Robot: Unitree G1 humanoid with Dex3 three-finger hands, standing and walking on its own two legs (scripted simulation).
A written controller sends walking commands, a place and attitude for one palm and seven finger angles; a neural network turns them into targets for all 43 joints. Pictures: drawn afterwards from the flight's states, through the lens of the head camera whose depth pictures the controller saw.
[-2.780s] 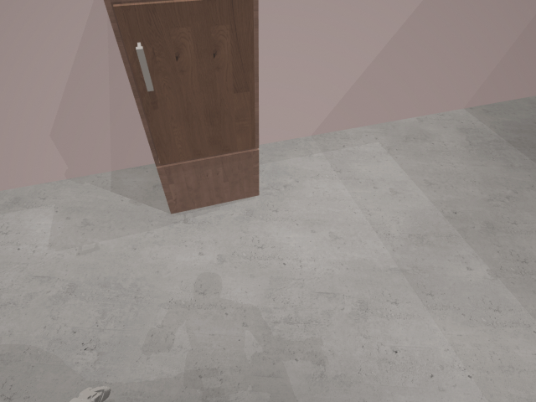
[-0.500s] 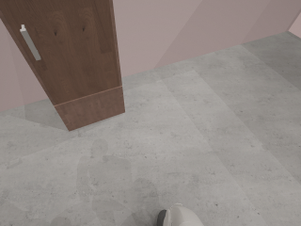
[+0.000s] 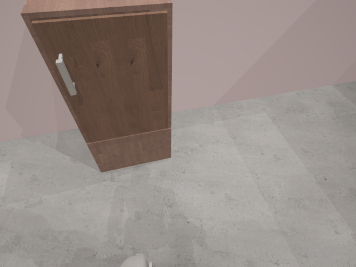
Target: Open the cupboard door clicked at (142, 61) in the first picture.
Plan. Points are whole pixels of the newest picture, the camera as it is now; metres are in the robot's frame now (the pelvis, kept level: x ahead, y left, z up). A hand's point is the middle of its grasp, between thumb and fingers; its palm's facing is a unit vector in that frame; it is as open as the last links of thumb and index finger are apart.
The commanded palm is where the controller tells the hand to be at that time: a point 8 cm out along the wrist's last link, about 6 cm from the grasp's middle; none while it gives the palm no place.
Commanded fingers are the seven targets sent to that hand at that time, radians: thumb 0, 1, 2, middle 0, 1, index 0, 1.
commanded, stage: turn to face it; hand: left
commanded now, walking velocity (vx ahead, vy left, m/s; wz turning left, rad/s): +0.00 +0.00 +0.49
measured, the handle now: (67, 75) +0.69 +0.43 +0.00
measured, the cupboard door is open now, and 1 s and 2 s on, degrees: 0 0 0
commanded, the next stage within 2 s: take the last steps up to it in 0.50 s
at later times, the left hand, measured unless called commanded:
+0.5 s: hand out of the picture +0.10 +0.19 -0.15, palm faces +0.21 -0.93 -0.29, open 7.4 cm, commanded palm none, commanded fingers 0.00 0.90 0.90 -0.20 -0.30 -0.20 -0.30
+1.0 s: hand out of the picture -0.08 +0.16 -0.17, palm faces +0.42 -0.89 -0.19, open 7.3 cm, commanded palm none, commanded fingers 0.00 0.90 0.90 -0.20 -0.30 -0.20 -0.30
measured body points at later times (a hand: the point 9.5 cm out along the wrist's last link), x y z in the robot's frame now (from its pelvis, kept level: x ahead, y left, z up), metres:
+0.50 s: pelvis +0.04 -0.03 +0.00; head +0.07 -0.05 +0.44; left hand +0.09 +0.24 -0.13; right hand +0.16 -0.26 -0.16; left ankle +0.05 +0.11 -0.72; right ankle +0.08 -0.14 -0.73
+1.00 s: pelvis +0.05 +0.01 +0.00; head +0.06 +0.03 +0.45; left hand -0.10 +0.21 -0.15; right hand +0.21 -0.19 -0.13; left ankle -0.01 +0.10 -0.73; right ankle +0.08 -0.13 -0.72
